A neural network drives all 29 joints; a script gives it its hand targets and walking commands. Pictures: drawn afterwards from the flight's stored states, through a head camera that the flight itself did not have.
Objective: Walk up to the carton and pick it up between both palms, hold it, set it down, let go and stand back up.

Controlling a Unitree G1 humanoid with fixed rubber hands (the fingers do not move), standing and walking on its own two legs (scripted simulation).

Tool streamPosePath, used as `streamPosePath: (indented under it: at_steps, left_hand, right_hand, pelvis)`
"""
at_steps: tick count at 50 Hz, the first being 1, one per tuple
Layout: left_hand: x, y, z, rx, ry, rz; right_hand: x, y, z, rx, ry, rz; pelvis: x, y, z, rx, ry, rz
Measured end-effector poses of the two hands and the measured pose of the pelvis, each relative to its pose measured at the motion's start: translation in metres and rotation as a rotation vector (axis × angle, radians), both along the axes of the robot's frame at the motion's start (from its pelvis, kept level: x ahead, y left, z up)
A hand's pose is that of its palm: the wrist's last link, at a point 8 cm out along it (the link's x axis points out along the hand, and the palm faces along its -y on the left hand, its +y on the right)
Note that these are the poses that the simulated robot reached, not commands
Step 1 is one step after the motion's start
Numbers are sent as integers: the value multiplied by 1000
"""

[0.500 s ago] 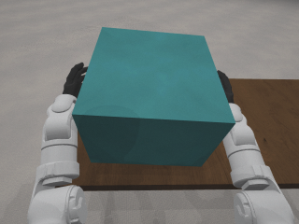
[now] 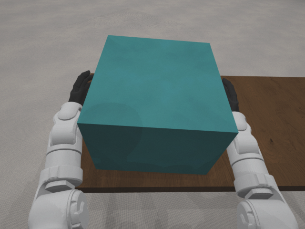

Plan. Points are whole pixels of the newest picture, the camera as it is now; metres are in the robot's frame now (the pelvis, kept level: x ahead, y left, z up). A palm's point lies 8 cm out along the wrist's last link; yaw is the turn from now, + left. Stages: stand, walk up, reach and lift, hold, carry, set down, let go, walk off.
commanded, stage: set down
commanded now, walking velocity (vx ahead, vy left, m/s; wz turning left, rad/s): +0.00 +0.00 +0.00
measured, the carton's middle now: (155, 102) +0.42 -0.02 +0.15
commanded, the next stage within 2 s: none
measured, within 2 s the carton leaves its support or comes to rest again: neither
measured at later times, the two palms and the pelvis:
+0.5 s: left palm (82, 105) +0.42 +0.18 +0.14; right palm (224, 112) +0.38 -0.20 +0.14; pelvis +0.01 +0.00 +0.00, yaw +0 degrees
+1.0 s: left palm (85, 106) +0.44 +0.18 +0.12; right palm (220, 114) +0.39 -0.20 +0.12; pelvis +0.02 +0.01 +0.00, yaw +0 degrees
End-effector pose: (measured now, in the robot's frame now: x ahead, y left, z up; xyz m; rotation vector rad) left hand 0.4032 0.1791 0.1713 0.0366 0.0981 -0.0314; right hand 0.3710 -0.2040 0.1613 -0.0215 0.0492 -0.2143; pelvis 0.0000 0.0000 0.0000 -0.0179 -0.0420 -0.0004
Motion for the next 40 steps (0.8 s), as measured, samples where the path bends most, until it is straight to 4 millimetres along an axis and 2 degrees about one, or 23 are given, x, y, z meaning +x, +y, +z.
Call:
streamPosePath:
  at_steps: [17, 40]
  left_hand:
    - [12, 1, -26, -5, 49, -9]
    - [32, 0, -42, -15, 80, -25]
  right_hand:
    - [8, 1, -20, -15, 49, -6]
    - [21, 1, -35, -18, 79, -25]
  pelvis:
    - [9, 3, 0, -4, 12, 0]
    - [21, 7, 0, -10, 29, 0]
